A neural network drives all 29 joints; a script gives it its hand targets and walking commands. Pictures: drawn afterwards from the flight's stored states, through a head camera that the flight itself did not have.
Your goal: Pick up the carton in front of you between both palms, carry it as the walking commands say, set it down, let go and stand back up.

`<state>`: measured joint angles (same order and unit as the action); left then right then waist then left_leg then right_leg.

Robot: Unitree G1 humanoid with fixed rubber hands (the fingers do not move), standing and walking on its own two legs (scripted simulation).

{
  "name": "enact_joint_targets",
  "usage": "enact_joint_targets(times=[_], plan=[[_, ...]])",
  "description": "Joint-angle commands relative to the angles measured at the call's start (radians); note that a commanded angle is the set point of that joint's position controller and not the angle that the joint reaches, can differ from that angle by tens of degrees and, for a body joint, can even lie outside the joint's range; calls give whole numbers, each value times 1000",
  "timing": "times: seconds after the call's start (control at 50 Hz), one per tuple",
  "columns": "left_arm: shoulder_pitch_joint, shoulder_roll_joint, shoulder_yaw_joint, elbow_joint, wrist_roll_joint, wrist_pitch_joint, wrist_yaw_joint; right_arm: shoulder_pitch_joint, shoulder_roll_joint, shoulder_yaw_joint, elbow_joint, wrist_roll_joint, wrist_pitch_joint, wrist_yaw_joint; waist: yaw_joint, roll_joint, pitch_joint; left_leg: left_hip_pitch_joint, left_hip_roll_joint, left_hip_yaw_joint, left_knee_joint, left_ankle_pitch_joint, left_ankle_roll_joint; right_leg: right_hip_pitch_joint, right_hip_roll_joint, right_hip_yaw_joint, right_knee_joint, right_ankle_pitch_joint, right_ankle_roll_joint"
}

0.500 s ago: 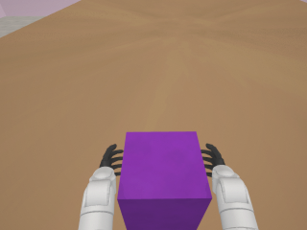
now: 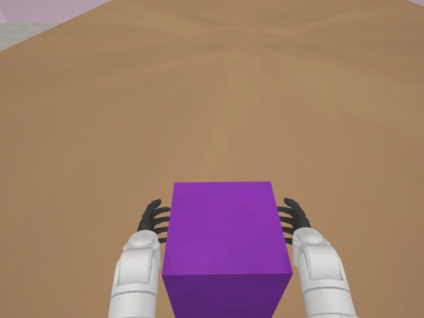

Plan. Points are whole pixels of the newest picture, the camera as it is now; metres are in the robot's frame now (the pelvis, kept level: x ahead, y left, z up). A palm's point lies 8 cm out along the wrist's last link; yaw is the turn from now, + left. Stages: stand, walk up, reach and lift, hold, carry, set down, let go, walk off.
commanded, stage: carry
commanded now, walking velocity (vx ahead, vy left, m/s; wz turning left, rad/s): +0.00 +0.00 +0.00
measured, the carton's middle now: (223, 253) +0.31 +0.00 -0.05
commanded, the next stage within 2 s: hold in 0.14 s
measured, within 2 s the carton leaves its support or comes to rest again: neither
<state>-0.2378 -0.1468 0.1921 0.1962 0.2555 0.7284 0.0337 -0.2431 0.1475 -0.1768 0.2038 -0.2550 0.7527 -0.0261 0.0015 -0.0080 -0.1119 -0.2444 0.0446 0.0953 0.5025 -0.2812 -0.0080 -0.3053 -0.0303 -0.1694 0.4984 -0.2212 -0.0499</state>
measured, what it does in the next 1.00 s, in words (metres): stands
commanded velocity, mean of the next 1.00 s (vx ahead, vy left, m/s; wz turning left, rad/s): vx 0.00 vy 0.00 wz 0.00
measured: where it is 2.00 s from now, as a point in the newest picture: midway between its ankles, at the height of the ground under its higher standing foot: outside the picture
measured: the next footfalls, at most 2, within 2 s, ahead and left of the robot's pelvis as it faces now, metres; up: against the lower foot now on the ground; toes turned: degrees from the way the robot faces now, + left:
none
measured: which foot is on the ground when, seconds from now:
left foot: down 0.00-1.00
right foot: down 0.00-1.00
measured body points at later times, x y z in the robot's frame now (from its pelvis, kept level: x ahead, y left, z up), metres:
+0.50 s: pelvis -0.03 +0.02 +0.00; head -0.08 +0.01 +0.45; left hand +0.29 +0.14 +0.05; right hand +0.26 -0.16 +0.04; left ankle -0.01 +0.13 -0.74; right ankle +0.03 -0.09 -0.74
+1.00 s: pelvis -0.04 +0.02 +0.00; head -0.12 +0.01 +0.44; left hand +0.27 +0.17 +0.07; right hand +0.27 -0.13 +0.06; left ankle -0.01 +0.13 -0.74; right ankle +0.03 -0.08 -0.74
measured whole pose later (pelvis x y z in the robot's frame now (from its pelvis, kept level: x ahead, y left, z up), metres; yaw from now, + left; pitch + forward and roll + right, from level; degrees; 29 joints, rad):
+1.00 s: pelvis -0.04 +0.02 +0.00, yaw +0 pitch -11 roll +0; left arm -0.38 -0.19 0.36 0.41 0.34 0.68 -0.01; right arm -0.37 0.18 -0.32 0.37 -0.36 0.74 0.01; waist 0.00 0.03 -0.01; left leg -0.04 -0.04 -0.05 0.49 -0.25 0.02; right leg -0.10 0.03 0.01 0.46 -0.16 -0.03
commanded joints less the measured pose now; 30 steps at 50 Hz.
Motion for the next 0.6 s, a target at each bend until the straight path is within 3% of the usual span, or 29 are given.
enact_joint_targets(times=[0.0, 0.02, 0.06, 0.08, 0.1, 0.12, 0.14, 0.16, 0.18, 0.2, 0.22, 0.24, 0.26, 0.28, 0.3, 0.32, 0.34, 0.36, 0.4, 0.42, 0.44, 0.46, 0.48, 0.5, 0.52, 0.54, 0.56, 0.58], plan=[[-434, -911, -546, -28, -261, -26, -239, -478, 875, 545, -80, 268, -59, 240, 2, 27, -240, 18, 111, -90, -53, 183, 31, 164, -131, 137, -69, 226, 5], [-435, -931, -544, -6, -248, -25, -237, -474, 875, 521, -46, 248, -51, 239, 3, 34, -228, 22, 110, -100, -61, 160, 37, 133, -136, 141, -67, 231, -2], [-426, -924, -542, -21, -267, -18, -237, -483, 881, 534, -95, 276, -54, 241, 6, -2, -256, 42, 107, -102, -70, 238, 33, 162, -135, 123, -39, 239, -2], [-427, -909, -537, -12, -238, -25, -240, -480, 867, 527, -78, 247, -53, 236, 2, 19, -255, 57, 112, -91, -49, 212, 38, 124, -129, 134, -68, 209, 4], [-447, -919, -557, -35, -273, -28, -240, -483, 892, 546, -89, 277, -58, 238, 0, 33, -255, 60, 114, -105, -58, 152, 33, 122, -126, 144, -69, 210, -2], [-489, -894, -535, -50, -248, -32, -242, -481, 896, 516, -39, 246, -55, 241, 2, 0, -242, 34, 105, -103, -76, 149, 34, 136, -128, 131, -61, 176, -3], [-372, -939, -541, -38, -252, -16, -244, -439, 918, 525, -90, 266, -44, 247, -12, 22, -160, 119, -143, -178, -92, 325, 47, 330, 83, 271, -94, 414, 14], [-378, -905, -511, -67, -249, -23, -241, -415, 867, 527, -118, 269, -50, 246, 0, 21, -193, 93, -127, -182, -116, 358, 51, 402, 62, 298, -97, 504, 16], [-385, -945, -500, -14, -251, -29, -245, -442, 886, 550, -130, 251, -60, 231, -10, -20, -241, 106, -126, -210, -110, 376, 53, 438, 58, 320, -94, 526, 14], [-386, -883, -508, -41, -261, -45, -252, -398, 863, 503, -111, 227, -64, 214, -48, -64, -215, 74, -108, -222, -138, 355, 53, 490, 65, 288, -106, 527, 28], [-409, -884, -493, -64, -234, -57, -255, -391, 855, 471, -57, 201, -62, 211, -20, -2, -143, 2, -103, -231, -144, 295, 49, 522, 68, 288, -86, 459, 14], [-464, -872, -489, -25, -225, -55, -253, -427, 850, 464, -64, 204, -67, 210, -56, 14, -90, 3, -104, -229, -142, 223, 51, 478, 59, 301, -86, 419, 10], [-428, -908, -466, -14, -235, -54, -254, -463, 842, 491, -72, 213, -64, 215, 14, 18, -136, -14, -98, -239, -164, 226, 51, 515, 65, 285, -92, 366, 11], [-420, -908, -489, 11, -243, -48, -253, -434, 887, 497, -61, 239, -62, 218, -11, 23, -132, -20, -117, -220, -152, 230, 50, 529, 52, 310, -96, 404, 18], [-399, -884, -463, -13, -213, -46, -243, -495, 892, 507, -72, 253, -61, 230, 41, 12, -151, 35, -98, -240, -155, 233, 59, 482, 50, 295, -85, 338, 29], [-441, -890, -451, 12, -220, -51, -245, -473, 882, 494, -16, 233, -47, 235, 11, -7, -105, 15, -116, -219, -153, 182, 57, 456, 46, 294, -114, 301, 31], [-411, -895, -407, 63, -194, -48, -245, -524, 902, 502, -53, 240, -56, 241, 29, -11, -108, 18, -107, -227, -168, 167, 62, 458, 62, 290, -101, 275, 46], [-445, -933, -425, 82, -208, -52, -249, -518, 899, 493, -25, 226, -57, 239, 2, 1, -86, -1, -118, -225, -168, 114, 63, 459, 52, 303, -113, 239, 39], [-478, -928, -425, 85, -216, -62, -257, -558, 929, 485, -11, 250, -57, 240, 0, -21, -115, 0, -101, -239, -167, 101, 71, 462, 52, 310, -116, 189, 44], [-443, -932, -414, 68, -218, -62, -256, -560, 915, 519, -17, 260, -52, 250, 74, -21, -110, -37, -96, -226, -190, 113, 77, 508, 60, 291, -115, 196, 51], [-493, -949, -425, 81, -220, -52, -258, -546, 917, 497, -57, 236, -61, 261, -30, 9, -101, 59, -106, -222, -170, 107, 62, 390, 58, 290, -113, 180, 32], [-508, -979, -427, 117, -214, -53, -263, -589, 916, 523, -62, 246, -58, 253, 5, -3, -89, 38, -106, -234, -169, 103, 64, 406, 69, 276, -117, 186, 31], [-515, -952, -426, 70, -205, -54, -257, -570, 919, 495, -38, 245, -57, 257, -12, 24, -104, 47, -104, -238, -173, 94, 64, 409, 60, 298, -115, 190, 28], [-484, -966, -408, 101, -193, -52, -255, -569, 909, 479, 19, 244, -47, 266, 34, 38, -78, 5, -83, -235, -192, -22, 69, 432, 61, 281, -120, 49, 22], [-529, -950, -400, 124, -178, -51, -256, -586, 911, 455, 12, 241, -56, 267, 8, 43, -7, -72, -69, -238, -197, -73, 71, 437, 63, 276, -112, 1, 13], [-528, -957, -406, 139, -204, -55, -264, -602, 894, 419, 52, 213, -55, 274, 3, 16, -6, -59, -57, -249, -205, -54, 79, 387, 73, 270, -96, 17, 24], [-518, -980, -390, 181, -197, -52, -263, -609, 898, 433, 67, 224, -55, 277, 35, 30, -18, -76, -71, -243, -204, -40, 69, 442, 65, 269, -112, 20, 18], [-566, -974, -407, 140, -213, -65, -269, -607, 922, 445, 55, 211, -59, 290, -14, 12, -55, -3, -58, -244, -215, -73, 79, 372, 74, 250, -101, 4, 25]])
